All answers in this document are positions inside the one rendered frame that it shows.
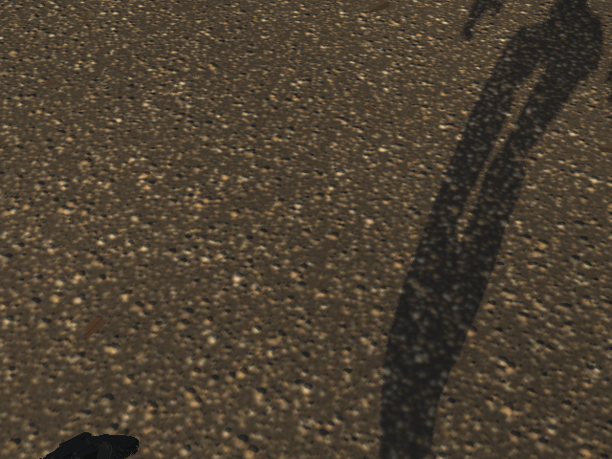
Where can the robot left hand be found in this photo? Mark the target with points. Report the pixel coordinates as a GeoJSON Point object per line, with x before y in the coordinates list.
{"type": "Point", "coordinates": [85, 446]}

